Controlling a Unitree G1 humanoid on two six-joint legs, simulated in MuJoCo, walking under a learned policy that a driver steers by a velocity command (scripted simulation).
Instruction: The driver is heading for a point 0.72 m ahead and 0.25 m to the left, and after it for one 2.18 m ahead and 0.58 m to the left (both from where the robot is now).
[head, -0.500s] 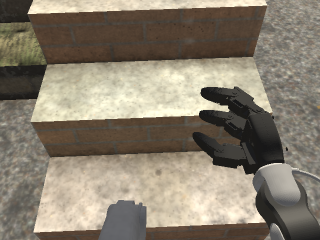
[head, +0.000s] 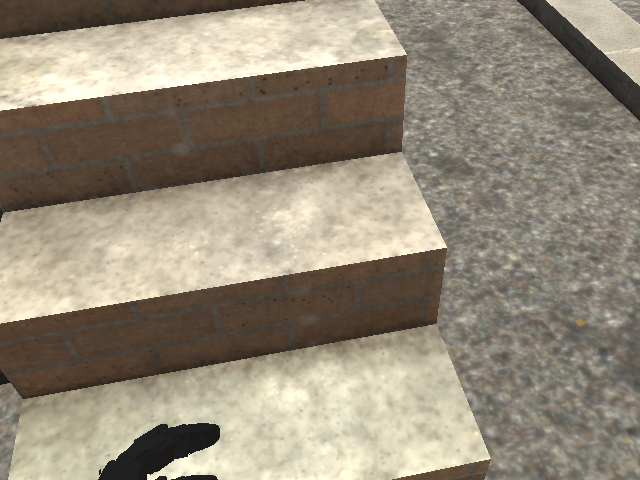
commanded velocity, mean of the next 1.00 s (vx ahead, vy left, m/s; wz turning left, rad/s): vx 1.00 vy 0.00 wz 0.51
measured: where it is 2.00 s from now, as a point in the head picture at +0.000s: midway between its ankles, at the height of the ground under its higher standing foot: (215, 241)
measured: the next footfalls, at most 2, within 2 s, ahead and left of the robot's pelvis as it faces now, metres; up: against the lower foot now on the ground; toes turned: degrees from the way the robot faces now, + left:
left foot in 0.48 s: +0.25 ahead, +0.13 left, +0.19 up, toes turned +13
right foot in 0.86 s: +0.47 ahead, +0.02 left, +0.38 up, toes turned +30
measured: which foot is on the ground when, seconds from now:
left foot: down 0.00-0.00, up 0.02-0.46, down 0.48-0.88, up 0.90-1.00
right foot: down 0.00-0.38, up 0.40-0.84, down 0.86-1.00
